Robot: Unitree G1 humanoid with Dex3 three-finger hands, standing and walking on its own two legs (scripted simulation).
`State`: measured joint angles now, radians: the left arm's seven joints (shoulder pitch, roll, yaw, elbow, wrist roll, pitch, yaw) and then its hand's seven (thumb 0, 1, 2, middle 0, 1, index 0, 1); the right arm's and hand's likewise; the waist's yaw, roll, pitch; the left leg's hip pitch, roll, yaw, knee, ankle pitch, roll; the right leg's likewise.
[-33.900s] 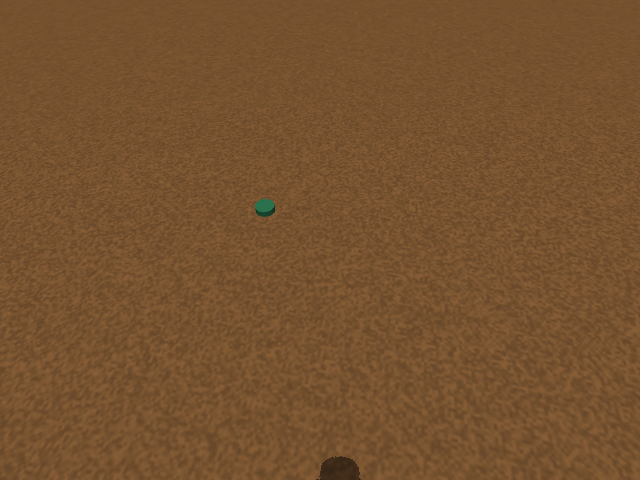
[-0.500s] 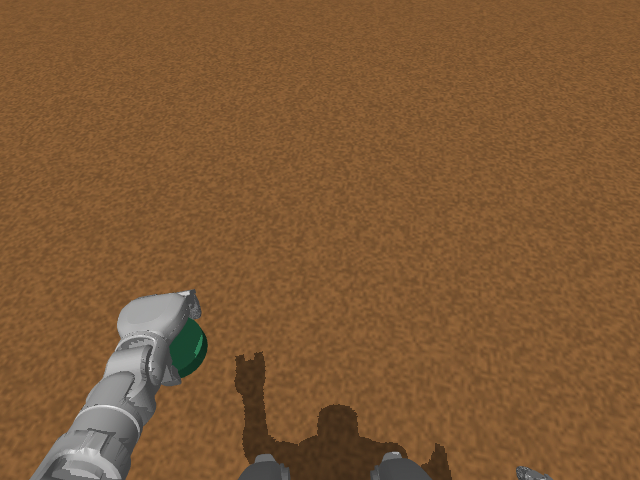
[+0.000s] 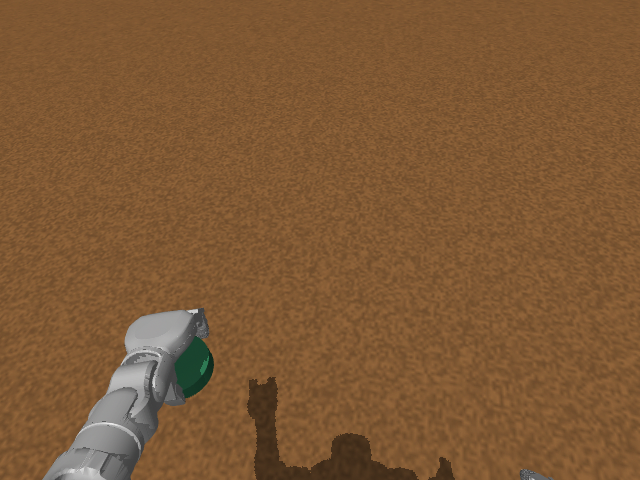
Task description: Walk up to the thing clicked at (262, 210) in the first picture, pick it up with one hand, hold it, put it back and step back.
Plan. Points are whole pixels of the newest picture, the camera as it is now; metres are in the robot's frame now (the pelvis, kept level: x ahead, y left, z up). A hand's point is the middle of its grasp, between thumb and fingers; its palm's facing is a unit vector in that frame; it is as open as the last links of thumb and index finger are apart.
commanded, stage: hold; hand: left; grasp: from above
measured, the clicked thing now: (181, 366) +0.33 +0.23 -0.10
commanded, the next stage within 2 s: crouch in 1.70 s
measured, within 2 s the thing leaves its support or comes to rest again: neither
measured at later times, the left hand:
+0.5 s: hand (170, 361) +0.31 +0.22 -0.03, palm faces -0.44 -0.05 -0.90, open 11.1 cm
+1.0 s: hand (166, 366) +0.29 +0.21 -0.01, palm faces -0.43 -0.05 -0.90, open 11.1 cm
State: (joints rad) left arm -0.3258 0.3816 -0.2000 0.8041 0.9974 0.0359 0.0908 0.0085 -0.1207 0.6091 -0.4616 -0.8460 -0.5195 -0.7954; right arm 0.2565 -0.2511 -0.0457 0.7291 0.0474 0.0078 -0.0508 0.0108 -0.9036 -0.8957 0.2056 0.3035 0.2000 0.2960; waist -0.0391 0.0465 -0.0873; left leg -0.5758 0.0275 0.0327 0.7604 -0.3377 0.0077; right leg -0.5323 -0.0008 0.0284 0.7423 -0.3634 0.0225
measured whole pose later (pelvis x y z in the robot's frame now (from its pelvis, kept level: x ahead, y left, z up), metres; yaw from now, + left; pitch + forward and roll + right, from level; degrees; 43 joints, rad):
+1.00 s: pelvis -0.01 -0.01 +0.02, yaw +0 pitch +2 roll +0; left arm -0.25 0.39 -0.21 0.63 0.99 0.02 -0.03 0.01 -0.13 0.63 -0.46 -0.86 -0.52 -0.81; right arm 0.21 -0.26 -0.03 0.68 0.07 0.06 -0.06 0.01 -0.91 -0.90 0.20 0.30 0.20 0.30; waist 0.00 0.06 -0.03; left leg -0.36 0.02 0.04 0.55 -0.24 0.00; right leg -0.33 0.00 0.04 0.57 -0.28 0.01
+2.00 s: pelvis +0.01 -0.01 +0.03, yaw +0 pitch +3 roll +0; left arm -0.26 0.38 -0.21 0.70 1.01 -0.01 0.03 0.01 -0.15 0.65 -0.46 -0.86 -0.52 -0.81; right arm 0.20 -0.25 -0.04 0.68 0.08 0.09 -0.06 0.01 -0.91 -0.90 0.20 0.30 0.20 0.30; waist 0.00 0.04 -0.02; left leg -0.32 0.02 0.04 0.51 -0.24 0.00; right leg -0.30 -0.01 0.04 0.52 -0.28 0.01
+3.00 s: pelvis -0.07 +0.00 -0.30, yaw -3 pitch +39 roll -6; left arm -0.93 0.57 0.01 1.36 1.24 -0.11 0.38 -0.01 -0.16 0.61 -0.52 -0.81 -0.58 -0.78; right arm 0.17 -0.24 0.00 0.75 -0.09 -0.05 0.05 0.01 -0.91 -0.90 0.21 0.30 0.20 0.30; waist -0.20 0.02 -0.16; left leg -2.08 0.04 -0.08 2.03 -0.63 0.00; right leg -1.99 0.03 -0.04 2.00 -0.69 0.02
